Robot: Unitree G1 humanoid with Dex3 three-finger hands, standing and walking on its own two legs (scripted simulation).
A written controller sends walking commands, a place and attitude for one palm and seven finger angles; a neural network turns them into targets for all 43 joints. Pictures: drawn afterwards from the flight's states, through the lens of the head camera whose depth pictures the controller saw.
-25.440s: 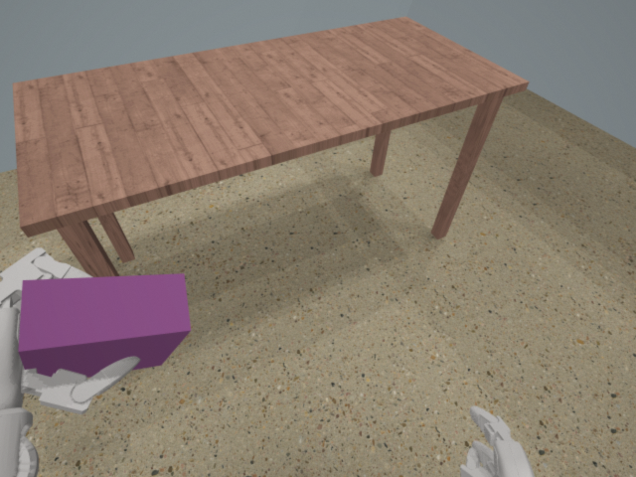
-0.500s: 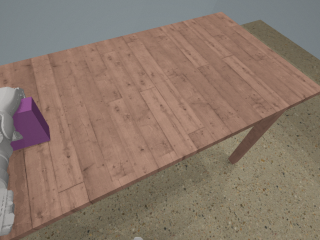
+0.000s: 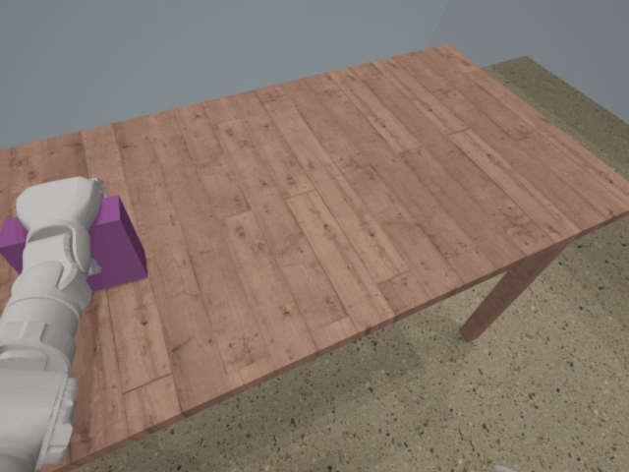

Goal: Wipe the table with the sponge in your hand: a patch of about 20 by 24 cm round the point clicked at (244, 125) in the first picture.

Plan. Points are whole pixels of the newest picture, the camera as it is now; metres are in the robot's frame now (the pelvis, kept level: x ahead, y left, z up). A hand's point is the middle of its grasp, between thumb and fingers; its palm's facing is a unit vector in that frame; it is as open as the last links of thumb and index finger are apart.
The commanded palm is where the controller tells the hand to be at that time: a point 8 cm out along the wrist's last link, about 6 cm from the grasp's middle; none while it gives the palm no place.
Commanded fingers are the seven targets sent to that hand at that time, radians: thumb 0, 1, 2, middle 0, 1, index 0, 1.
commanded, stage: wipe back along the middle lane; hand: left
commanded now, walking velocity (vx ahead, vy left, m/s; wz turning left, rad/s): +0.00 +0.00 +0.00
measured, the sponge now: (87, 259) +0.38 +0.36 +0.00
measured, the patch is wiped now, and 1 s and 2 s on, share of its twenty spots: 0.25 0.55 0.60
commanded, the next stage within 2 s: slide across to the third lane in 1.68 s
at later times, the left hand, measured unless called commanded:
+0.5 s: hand (92, 261) +0.35 +0.32 +0.04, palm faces -0.09 -0.02 -1.00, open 9.9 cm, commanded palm +0.33 +0.30 +0.08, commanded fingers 0.00 0.10 1.30 -1.20 -1.60 -1.20 -1.60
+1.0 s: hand (103, 288) +0.32 +0.29 +0.04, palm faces -0.05 -0.01 -1.00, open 9.9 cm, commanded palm +0.28 +0.26 +0.07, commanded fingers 0.00 0.10 1.30 -1.20 -1.60 -1.20 -1.60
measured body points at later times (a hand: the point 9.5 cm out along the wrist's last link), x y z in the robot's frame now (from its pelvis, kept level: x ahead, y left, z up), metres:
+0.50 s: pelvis +0.00 -0.02 +0.01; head +0.02 -0.02 +0.45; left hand +0.35 +0.31 +0.10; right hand +0.12 -0.28 -0.12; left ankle -0.01 +0.07 -0.73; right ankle -0.03 -0.13 -0.73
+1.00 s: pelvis -0.01 -0.02 +0.00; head +0.00 -0.04 +0.45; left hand +0.32 +0.29 +0.10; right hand +0.15 -0.26 -0.11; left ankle -0.01 +0.07 -0.73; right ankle -0.03 -0.13 -0.73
